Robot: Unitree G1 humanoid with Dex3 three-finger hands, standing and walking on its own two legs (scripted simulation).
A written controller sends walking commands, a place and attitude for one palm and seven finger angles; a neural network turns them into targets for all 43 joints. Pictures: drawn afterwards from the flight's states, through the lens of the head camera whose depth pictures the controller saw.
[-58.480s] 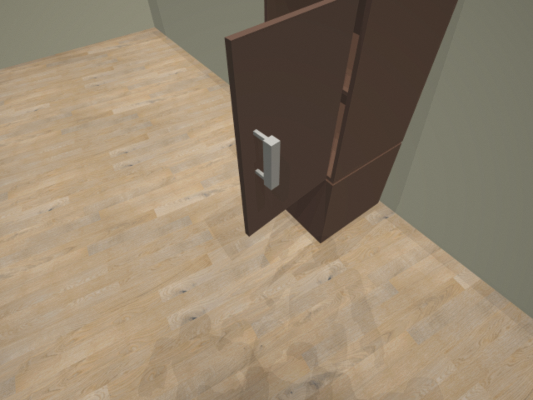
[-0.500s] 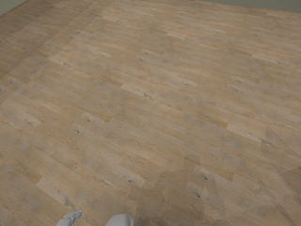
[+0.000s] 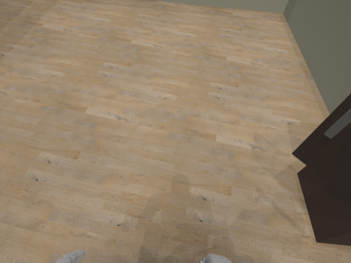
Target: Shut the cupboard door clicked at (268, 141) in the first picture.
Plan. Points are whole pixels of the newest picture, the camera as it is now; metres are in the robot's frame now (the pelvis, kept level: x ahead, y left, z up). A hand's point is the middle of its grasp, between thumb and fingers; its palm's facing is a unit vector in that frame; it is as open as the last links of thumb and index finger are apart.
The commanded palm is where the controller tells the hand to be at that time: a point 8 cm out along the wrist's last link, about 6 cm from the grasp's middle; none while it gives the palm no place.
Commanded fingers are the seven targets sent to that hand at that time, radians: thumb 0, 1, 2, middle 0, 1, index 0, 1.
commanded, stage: turn to face it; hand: left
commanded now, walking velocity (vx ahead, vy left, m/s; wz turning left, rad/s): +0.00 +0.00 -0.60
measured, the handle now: (346, 118) +0.57 -0.52 -0.03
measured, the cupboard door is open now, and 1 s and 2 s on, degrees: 45 45 45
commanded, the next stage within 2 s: take the last steps up to it in 1.26 s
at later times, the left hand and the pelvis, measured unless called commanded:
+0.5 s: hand (118, 254) +0.15 +0.16 -0.18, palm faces -0.23 -0.95 -0.21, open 7.4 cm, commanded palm none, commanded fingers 0.00 0.90 0.90 -0.20 -0.30 -0.20 -0.30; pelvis +0.02 -0.02 -0.01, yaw -16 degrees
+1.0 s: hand (157, 230) +0.21 +0.06 -0.15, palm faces -0.52 -0.80 -0.28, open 7.4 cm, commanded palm none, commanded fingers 0.00 0.90 0.90 -0.20 -0.30 -0.20 -0.30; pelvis +0.02 -0.06 +0.00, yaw -33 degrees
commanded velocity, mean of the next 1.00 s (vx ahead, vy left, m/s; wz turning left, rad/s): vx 0.00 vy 0.00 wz -0.55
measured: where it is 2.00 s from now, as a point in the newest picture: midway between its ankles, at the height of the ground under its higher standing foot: outside the picture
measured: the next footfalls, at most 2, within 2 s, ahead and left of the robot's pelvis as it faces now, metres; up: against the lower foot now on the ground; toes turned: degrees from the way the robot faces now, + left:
right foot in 0.12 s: +0.04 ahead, -0.14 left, +0.00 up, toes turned -9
left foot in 0.48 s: +0.10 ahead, +0.09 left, +0.00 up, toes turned -13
